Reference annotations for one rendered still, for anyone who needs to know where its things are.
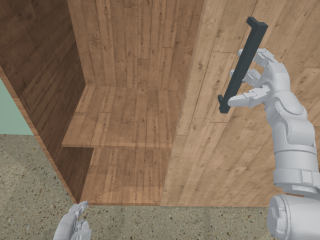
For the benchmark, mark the left robot hand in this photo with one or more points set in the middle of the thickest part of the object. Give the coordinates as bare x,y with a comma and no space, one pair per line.
72,229

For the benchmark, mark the robot right upper arm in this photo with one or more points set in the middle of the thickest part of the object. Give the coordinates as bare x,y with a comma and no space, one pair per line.
293,217

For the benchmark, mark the handle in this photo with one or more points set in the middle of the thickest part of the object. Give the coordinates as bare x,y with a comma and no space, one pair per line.
258,30

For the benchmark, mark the right robot hand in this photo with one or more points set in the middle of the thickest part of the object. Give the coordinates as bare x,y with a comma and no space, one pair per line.
275,78

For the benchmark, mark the robot right forearm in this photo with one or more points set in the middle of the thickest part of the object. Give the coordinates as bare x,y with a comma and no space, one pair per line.
296,164

